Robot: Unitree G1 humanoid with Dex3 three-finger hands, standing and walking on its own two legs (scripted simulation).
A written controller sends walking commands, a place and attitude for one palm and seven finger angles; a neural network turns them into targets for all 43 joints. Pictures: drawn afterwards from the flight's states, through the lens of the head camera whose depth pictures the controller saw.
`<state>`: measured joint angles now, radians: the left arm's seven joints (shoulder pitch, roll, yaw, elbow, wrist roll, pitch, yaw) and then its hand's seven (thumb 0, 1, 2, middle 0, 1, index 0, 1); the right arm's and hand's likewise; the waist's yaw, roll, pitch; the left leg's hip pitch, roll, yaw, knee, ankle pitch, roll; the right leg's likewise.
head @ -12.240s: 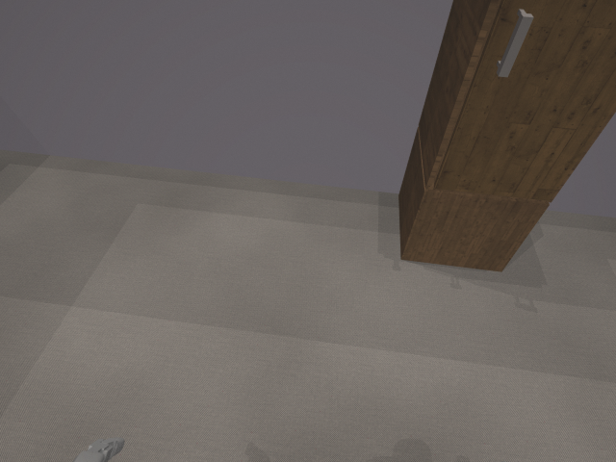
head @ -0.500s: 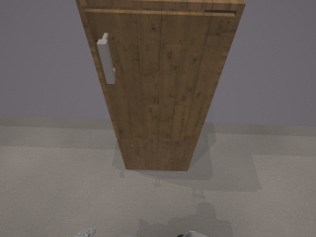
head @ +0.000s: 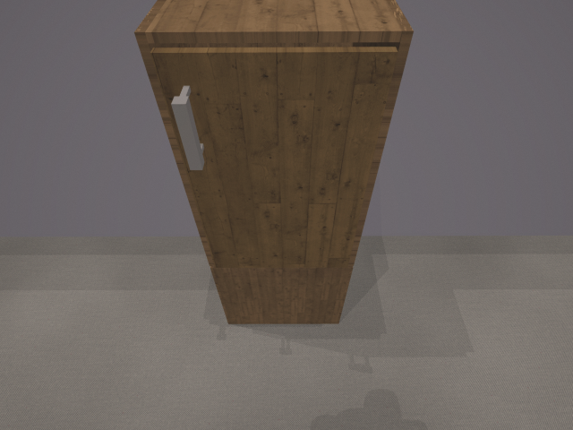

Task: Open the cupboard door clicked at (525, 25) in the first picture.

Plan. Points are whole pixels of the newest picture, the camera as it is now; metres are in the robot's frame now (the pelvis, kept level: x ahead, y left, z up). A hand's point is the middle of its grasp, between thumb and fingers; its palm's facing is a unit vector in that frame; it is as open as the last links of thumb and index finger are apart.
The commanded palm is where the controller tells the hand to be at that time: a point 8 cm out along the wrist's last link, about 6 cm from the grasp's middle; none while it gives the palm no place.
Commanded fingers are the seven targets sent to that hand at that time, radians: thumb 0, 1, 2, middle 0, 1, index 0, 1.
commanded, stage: come to a stop and stand still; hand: left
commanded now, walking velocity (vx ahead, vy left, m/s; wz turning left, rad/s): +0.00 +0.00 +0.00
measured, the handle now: (191, 128) +0.55 +0.18 +0.13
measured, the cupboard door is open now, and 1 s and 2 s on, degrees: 0 0 0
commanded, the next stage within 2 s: look again from close up in 1.26 s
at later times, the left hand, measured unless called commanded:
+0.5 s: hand out of the picture -0.02 +0.17 -0.18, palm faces +0.04 -0.98 -0.19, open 7.4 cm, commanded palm none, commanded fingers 0.00 0.90 0.90 -0.20 -0.30 -0.20 -0.30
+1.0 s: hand out of the picture -0.09 +0.20 -0.18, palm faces +0.03 -0.99 -0.16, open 7.4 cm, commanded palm none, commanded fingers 0.00 0.90 0.90 -0.20 -0.30 -0.20 -0.30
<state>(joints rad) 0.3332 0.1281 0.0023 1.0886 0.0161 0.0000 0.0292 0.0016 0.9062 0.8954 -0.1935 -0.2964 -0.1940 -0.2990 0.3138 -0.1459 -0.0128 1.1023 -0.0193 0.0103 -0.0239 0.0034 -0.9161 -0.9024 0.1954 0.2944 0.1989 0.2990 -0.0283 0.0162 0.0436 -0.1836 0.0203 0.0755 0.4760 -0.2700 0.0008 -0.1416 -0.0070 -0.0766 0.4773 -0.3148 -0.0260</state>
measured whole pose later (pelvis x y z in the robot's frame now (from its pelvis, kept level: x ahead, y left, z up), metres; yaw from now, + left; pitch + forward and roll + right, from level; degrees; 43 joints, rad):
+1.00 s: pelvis -0.06 +0.04 +0.00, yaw +0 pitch -3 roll -1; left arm 0.37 0.13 0.00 1.08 0.02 0.00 0.05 0.00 0.90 0.90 -0.19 -0.30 -0.19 -0.30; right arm 0.34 -0.11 -0.01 1.12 -0.01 0.01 -0.01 0.00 -0.91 -0.90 0.20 0.29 0.20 0.30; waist -0.01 -0.01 0.02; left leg -0.24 -0.01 0.10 0.44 -0.16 0.06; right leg -0.20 -0.04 -0.06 0.44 -0.19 0.02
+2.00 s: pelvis -0.05 +0.04 +0.00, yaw -1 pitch -1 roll +0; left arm 0.34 0.11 0.00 1.09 0.02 -0.01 0.04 0.00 0.91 0.90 -0.19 -0.30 -0.19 -0.30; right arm 0.30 -0.12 -0.01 1.12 -0.01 0.00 -0.02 0.00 -0.92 -0.90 0.19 0.29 0.20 0.30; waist -0.01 -0.01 0.02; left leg -0.24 -0.01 0.12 0.42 -0.17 0.06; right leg -0.21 -0.04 -0.03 0.43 -0.20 0.02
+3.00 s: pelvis +0.01 +0.05 -0.01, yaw -2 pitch -1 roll -1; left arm 0.23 0.20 0.06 1.01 0.02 0.05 0.06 0.00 0.91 0.90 -0.19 -0.30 -0.19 -0.30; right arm 0.15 -0.14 -0.03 0.99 -0.02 0.01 -0.04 -0.01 -0.94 -0.90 0.20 0.29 0.20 0.30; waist 0.01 -0.04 0.11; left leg -0.25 -0.02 0.11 0.56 -0.29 0.08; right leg -0.31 -0.03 0.00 0.94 -0.53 0.02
